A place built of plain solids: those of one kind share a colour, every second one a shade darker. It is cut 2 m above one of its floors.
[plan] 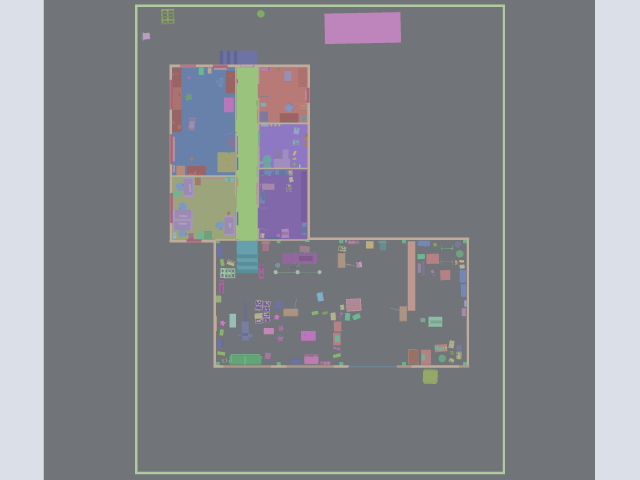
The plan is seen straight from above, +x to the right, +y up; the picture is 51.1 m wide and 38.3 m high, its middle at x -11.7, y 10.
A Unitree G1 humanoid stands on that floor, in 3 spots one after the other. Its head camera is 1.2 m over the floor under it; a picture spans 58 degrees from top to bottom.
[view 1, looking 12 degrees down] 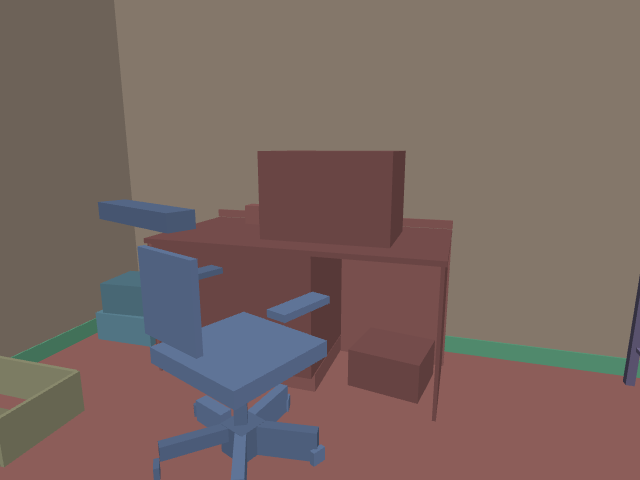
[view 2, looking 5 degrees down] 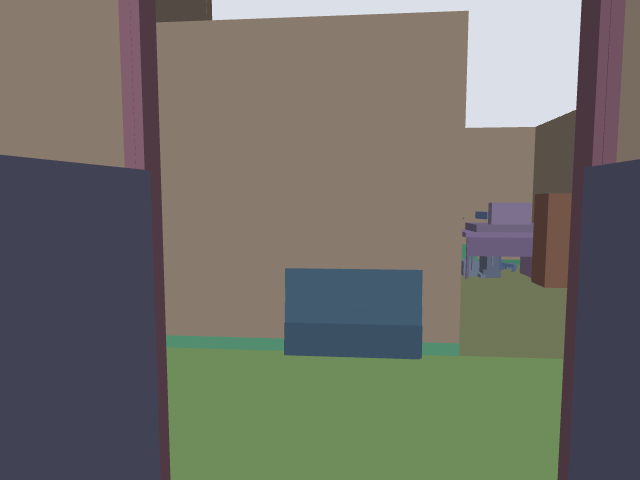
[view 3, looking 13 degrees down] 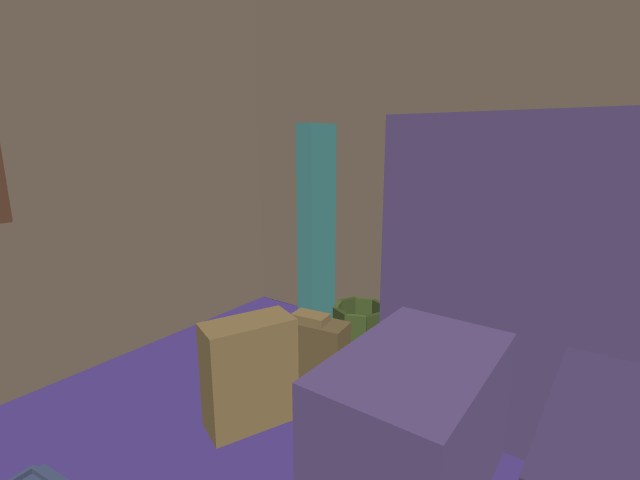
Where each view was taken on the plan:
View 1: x -14.95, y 21.90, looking -72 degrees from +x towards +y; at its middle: lab_bench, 2.05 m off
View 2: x -14.95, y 11.75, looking -175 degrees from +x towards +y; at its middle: wall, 3.42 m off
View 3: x -14.95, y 18.10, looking -54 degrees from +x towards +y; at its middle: serv_branch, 2.74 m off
